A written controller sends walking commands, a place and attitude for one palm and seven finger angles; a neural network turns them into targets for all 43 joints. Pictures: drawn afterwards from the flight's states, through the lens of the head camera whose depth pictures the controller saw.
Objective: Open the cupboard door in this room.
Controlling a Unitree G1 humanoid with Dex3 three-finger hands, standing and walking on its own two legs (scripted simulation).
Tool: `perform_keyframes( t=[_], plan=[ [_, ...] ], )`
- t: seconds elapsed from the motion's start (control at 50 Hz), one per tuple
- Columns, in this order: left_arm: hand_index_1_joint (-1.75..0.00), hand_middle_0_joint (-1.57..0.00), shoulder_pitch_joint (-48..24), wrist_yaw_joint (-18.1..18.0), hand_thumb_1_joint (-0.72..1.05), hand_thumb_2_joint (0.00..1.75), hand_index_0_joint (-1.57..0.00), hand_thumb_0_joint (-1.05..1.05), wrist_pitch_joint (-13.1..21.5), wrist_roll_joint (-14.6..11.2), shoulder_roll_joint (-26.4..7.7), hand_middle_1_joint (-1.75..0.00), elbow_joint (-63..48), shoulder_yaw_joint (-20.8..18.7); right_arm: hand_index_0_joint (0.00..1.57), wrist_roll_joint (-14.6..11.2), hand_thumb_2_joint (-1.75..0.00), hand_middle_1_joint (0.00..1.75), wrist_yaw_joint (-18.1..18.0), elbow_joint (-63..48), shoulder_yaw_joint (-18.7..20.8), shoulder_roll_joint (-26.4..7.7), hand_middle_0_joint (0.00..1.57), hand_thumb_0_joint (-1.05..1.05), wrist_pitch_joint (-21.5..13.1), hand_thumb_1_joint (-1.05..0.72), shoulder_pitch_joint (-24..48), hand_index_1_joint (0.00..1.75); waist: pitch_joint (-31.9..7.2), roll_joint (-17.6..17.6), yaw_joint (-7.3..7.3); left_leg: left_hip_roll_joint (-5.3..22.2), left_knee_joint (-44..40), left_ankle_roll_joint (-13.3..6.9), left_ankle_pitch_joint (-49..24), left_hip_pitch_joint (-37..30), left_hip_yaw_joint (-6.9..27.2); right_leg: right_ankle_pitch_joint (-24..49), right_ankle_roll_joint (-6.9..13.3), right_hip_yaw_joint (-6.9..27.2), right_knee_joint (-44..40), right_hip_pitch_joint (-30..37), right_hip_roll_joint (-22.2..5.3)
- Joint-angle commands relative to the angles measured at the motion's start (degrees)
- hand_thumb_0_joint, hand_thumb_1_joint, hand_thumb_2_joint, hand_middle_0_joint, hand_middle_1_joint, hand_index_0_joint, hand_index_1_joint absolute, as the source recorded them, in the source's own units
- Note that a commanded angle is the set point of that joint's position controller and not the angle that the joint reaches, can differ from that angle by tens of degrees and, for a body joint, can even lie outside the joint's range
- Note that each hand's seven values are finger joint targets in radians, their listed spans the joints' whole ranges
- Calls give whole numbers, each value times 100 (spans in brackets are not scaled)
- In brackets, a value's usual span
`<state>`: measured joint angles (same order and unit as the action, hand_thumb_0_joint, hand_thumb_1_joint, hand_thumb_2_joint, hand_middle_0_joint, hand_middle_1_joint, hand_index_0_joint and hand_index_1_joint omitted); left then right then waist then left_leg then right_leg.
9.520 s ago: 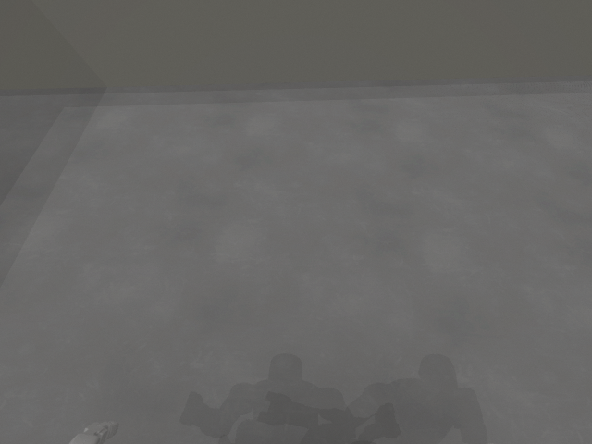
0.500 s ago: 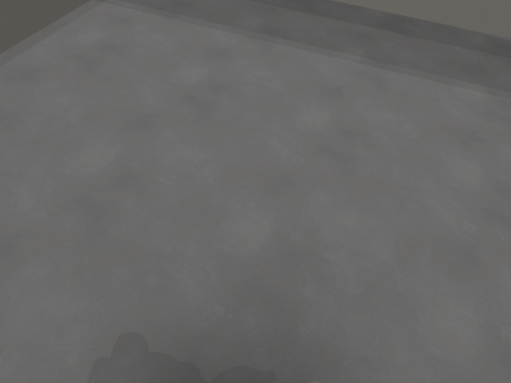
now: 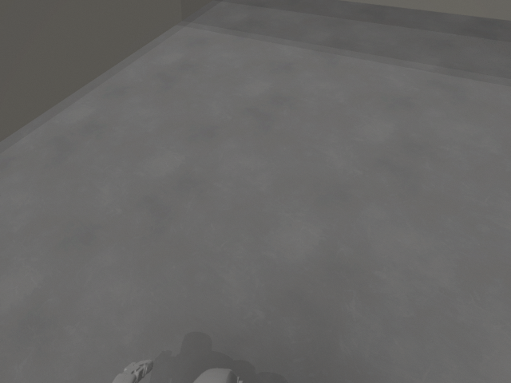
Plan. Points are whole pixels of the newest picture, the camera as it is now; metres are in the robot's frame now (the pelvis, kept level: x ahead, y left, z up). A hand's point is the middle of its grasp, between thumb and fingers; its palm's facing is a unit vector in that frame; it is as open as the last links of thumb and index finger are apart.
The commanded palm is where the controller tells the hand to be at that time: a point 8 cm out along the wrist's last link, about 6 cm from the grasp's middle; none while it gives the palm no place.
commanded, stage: turn or walk to find it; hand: left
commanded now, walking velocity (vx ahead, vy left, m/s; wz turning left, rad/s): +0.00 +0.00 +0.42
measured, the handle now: out of the picture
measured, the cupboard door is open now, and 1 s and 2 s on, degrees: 0 0 0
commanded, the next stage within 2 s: stand and wait in 0.90 s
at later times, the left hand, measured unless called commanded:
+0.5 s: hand out of the picture -0.04 +0.26 -0.18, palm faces +0.27 -0.93 -0.25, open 7.4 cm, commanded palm none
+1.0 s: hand out of the picture -0.05 +0.18 -0.14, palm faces +0.43 -0.86 -0.27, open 7.4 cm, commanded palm none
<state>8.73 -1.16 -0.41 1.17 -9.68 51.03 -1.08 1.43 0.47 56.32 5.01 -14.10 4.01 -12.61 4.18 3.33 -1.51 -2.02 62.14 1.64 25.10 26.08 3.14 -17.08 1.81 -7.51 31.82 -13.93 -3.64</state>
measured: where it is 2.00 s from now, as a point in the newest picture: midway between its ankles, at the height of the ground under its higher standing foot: outside the picture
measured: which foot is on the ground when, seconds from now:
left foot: up 0.00-0.30, down 0.32-0.76, up 0.78-1.00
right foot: down 0.00-0.32, up 0.34-0.74, down 0.76-1.00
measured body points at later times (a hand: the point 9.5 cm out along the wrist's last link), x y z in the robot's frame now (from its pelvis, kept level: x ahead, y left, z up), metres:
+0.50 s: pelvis -0.02 +0.04 +0.00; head +0.00 +0.06 +0.45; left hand -0.05 +0.31 -0.16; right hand +0.13 -0.18 -0.13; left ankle -0.05 +0.14 -0.74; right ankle -0.01 -0.10 -0.67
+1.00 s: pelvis -0.04 -0.02 +0.00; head -0.01 -0.04 +0.45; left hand -0.07 +0.22 -0.12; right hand +0.11 -0.24 -0.16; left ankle -0.13 +0.12 -0.65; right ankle +0.01 -0.10 -0.74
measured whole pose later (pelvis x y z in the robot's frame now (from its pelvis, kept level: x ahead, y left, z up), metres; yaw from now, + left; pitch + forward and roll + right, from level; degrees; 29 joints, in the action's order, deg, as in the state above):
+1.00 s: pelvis -0.04 -0.02 +0.00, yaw +26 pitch -2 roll +2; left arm 12.4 -1.3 -0.4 1.6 -9.0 53.4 -1.2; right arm 1.5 0.7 57.4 5.1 -14.3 4.3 -13.3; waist 3.9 2.0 -0.7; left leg 1.1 62.7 3.3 22.7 25.5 1.6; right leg -15.1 1.9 -10.0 29.5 -12.5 -5.4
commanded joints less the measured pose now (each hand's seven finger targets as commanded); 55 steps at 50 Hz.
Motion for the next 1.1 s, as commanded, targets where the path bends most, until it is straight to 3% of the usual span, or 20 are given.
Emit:
perform_keyframes(
  t=[0.0,0.18,0.22,0.26,0.28,0.3,0.32,0.36,0.4,0.44,0.62,0.68,0.7,0.72,0.74,0.76,0.8,0.86,0.98,1.08],
  plan=[
    [-30,-20,-6,-89,90,90,-20,0,124,7,-1029,-30,-324,-323,20,-9,-90,30,54,-334,65,-369,20,0,-74,-90,-164,30,-300,-1272,48,366,687,174,-413,426,-79,1331,429,790,-1455,321,-1428],
    [-30,-20,786,-57,90,90,-20,0,61,72,-1410,-30,101,-429,20,-94,-90,30,35,-459,-96,-205,20,0,-162,-90,528,30,-513,-1506,463,397,-1511,167,224,-191,-666,2669,633,507,-966,903,-1748],
    [-30,-20,707,-52,90,90,-20,0,42,66,-1467,-30,144,-454,20,-105,-90,30,14,-433,-118,-213,20,0,-212,-90,345,30,-680,-1536,358,359,-2193,119,31,-490,-790,2878,565,400,-683,1005,-1758],
    [-30,-20,601,-41,90,90,-20,0,5,17,-1404,-30,173,-458,20,-96,-90,30,12,-350,-102,-286,20,0,-266,-90,47,30,-779,-1266,161,352,-3397,46,-930,-1341,-851,2433,204,88,-162,587,-1593],
    [-30,-20,627,-27,90,90,-20,0,-40,-40,-1265,-30,132,-443,20,-73,-90,30,16,-324,-49,-556,20,0,-325,-90,-163,30,-890,-508,11,675,-4023,-85,-1715,-2122,-480,1712,-97,-155,521,-79,-1366],
    [-30,-20,703,11,90,90,-20,0,-73,-67,-897,-30,-46,-381,20,-25,-90,30,-2,-349,82,-1139,20,0,-366,-90,-303,30,-910,1176,-51,2067,-4233,-671,-3369,-2794,1345,-724,-540,-412,1636,-1529,-605],
    [-30,-20,343,2,90,90,-20,0,-107,-14,-819,-30,-228,-282,20,-35,-90,30,-25,-297,125,-1392,20,0,-307,-90,-573,30,-821,1209,-228,2636,-4311,-1221,-4085,-2448,1599,-2048,-562,-33,2451,-1677,-376],
    [-30,-20,3,-22,90,90,-20,0,-177,-28,-865,-30,-135,-323,20,-28,-90,30,-152,-278,70,-1118,20,0,-330,-90,-290,30,-587,1154,-146,2211,-4299,-1159,-3768,-2069,1350,-1517,-566,544,3164,-1879,-380],
    [-30,-20,192,44,90,90,-20,0,-151,-27,-880,-30,57,-344,20,-25,-90,30,-168,-405,-40,-867,20,0,-363,-90,153,30,-376,668,90,1737,-4276,-1019,-3877,-1900,804,-838,-606,575,3305,-1776,-343],
    [-30,-20,352,50,90,90,-20,0,-152,-37,-878,-30,140,-327,20,-50,-90,30,-164,-436,-45,-862,20,0,-393,-90,195,30,-520,498,129,1593,-4246,-1016,-4078,-2034,617,-651,-663,571,3194,-1663,-298],
    [-30,-20,118,14,90,90,-20,0,-118,-67,-709,-30,-137,-274,20,12,-90,30,-116,-503,76,-911,20,0,-296,-90,105,30,-492,586,3,1521,-4154,-1126,-3371,-1652,1251,-884,-620,485,1319,-841,29],
    [-30,-20,580,-1,90,90,-20,0,-32,-80,-750,-30,-59,-295,20,-12,-90,30,-96,-553,111,-876,20,0,-275,-90,231,30,-666,536,237,1293,-3744,-932,-3322,-1288,1285,-49,-578,368,-37,47,168],
    [-30,-20,778,-12,90,90,-20,0,20,-68,-859,-30,-16,-316,20,-48,-90,30,-84,-580,107,-790,20,0,-277,-90,262,30,-763,293,334,1049,-3433,-698,-2870,-974,1150,534,-548,420,-824,627,56],
    [-30,-20,884,-53,90,90,-20,0,85,-3,-1222,-30,-16,-382,20,-102,-90,30,-52,-623,68,-485,20,0,-290,-90,122,30,-885,-665,358,580,-2682,-352,-1751,-114,711,716,-296,1257,-1319,1450,-830],
    [-30,-20,902,-78,90,90,-20,0,103,57,-1665,-30,-56,-479,20,-93,-90,30,-29,-807,2,-190,20,0,-292,-90,217,30,-651,-2011,427,-170,-1482,-4,523,726,-104,1389,371,2486,-1528,1449,-2167],
    [-30,-20,894,-102,90,90,-20,0,110,-1,-1612,-30,-103,-526,20,-29,-90,30,-54,-799,85,-498,20,0,-185,-90,344,30,-663,-2088,531,89,-414,-31,889,529,197,1363,737,2603,-1673,695,-2462],
    [-30,-20,273,-87,90,90,-20,0,86,-5,-1278,-30,-221,-414,20,-27,-90,30,-4,-576,118,-438,20,0,-114,-90,290,30,-151,-1038,189,231,654,-29,228,570,242,934,668,1853,-1596,100,-1865],
    [-30,-20,-1,-85,90,90,-20,0,112,8,-1024,-30,-297,-331,20,-20,-90,30,66,-360,92,-343,20,0,-64,-90,-111,30,-135,-1219,13,339,806,115,-413,394,-21,928,380,920,-1542,-29,-1431],
    [-30,-20,718,-74,90,90,-20,0,125,58,-1164,-30,83,-350,20,-44,-90,30,17,-306,-31,-198,20,0,-108,-90,267,30,-268,-1346,370,370,-686,188,-16,47,-315,1645,545,891,-1430,571,-1507],
    [-30,-20,890,-72,90,90,-20,0,94,67,-1267,-30,426,-366,20,-97,-90,30,-57,-148,-174,-41,20,0,-239,-90,209,30,-591,-1414,417,324,-2334,101,11,-698,-641,2352,654,899,-1093,853,-1475]
  ],
)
